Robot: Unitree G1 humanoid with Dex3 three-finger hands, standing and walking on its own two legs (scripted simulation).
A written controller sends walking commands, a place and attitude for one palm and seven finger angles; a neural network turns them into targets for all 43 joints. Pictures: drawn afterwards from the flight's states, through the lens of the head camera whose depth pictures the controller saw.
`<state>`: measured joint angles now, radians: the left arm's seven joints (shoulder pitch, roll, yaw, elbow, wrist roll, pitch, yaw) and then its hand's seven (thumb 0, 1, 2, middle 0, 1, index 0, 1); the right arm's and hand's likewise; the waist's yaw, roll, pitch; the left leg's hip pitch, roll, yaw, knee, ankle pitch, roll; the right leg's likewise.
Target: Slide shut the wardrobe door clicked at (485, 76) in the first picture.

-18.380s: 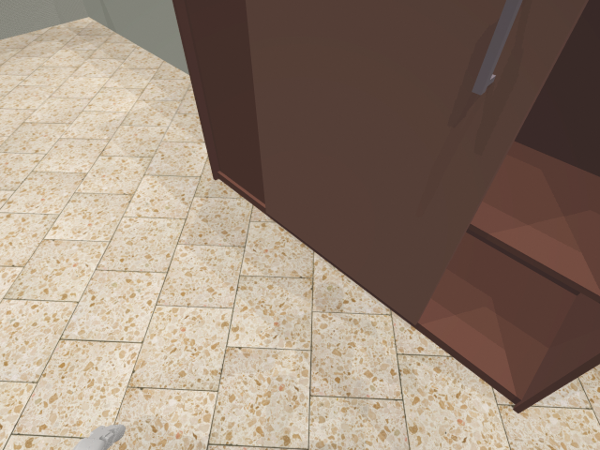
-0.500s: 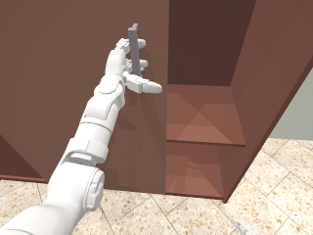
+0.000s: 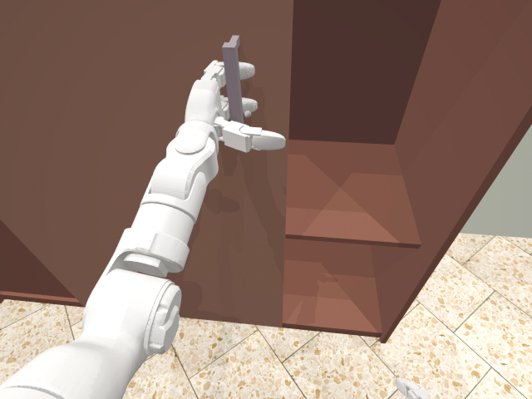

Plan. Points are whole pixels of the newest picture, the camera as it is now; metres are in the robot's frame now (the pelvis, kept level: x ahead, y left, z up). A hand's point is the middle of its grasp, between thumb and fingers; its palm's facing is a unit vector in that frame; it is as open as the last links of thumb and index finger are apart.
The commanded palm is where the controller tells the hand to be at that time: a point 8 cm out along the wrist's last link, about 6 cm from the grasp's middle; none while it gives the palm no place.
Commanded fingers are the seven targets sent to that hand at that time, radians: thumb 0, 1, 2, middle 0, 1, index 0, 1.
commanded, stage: grip the handle and tug to test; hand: left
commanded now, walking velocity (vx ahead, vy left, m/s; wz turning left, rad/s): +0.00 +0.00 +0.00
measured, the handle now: (237, 96) +0.51 +0.07 +0.23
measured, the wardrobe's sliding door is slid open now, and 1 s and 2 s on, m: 0.37 0.37 0.37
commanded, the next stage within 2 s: tug the door sideways, standing still in 1.24 s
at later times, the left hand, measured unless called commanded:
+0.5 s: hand (246, 112) +0.45 +0.05 +0.23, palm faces -0.05 -1.00 -0.01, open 6.1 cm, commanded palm +0.42 +0.09 +0.23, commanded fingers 0.00 0.90 0.90 -0.45 -1.40 -0.45 -1.40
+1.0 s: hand (247, 112) +0.45 +0.05 +0.23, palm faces -0.06 -1.00 -0.02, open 5.7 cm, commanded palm +0.41 +0.09 +0.23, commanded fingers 0.00 0.90 0.90 -0.45 -1.40 -0.45 -1.40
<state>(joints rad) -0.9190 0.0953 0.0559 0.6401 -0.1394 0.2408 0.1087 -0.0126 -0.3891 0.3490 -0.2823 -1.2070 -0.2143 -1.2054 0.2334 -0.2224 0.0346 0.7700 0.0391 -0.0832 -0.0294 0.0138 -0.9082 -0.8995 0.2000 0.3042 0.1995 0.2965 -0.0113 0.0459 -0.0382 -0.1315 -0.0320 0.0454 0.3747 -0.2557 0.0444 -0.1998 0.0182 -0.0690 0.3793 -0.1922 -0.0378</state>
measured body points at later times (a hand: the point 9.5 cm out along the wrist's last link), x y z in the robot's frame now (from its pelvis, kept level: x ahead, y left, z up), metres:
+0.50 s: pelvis +0.00 +0.00 +0.00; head +0.00 -0.02 +0.45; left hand +0.44 +0.10 +0.24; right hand +0.12 -0.24 -0.12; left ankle -0.04 +0.09 -0.74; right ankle +0.01 -0.09 -0.74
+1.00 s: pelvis +0.01 +0.00 +0.00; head +0.00 -0.02 +0.45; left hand +0.44 +0.10 +0.24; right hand +0.13 -0.24 -0.11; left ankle -0.04 +0.09 -0.74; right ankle +0.01 -0.09 -0.74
